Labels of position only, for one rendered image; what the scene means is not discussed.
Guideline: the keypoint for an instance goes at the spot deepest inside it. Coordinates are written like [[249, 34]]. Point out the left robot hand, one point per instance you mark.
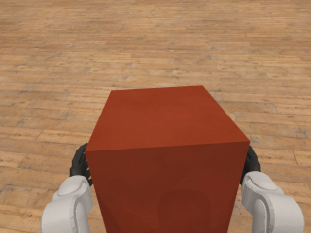
[[80, 165]]

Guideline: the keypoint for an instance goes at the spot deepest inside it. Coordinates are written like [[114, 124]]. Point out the robot left forearm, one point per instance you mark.
[[68, 210]]

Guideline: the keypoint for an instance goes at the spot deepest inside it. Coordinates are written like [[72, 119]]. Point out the carton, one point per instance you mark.
[[166, 160]]

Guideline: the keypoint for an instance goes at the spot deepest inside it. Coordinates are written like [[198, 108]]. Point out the right robot hand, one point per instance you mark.
[[251, 163]]

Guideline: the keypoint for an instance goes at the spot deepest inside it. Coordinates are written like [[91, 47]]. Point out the robot right forearm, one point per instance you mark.
[[271, 209]]

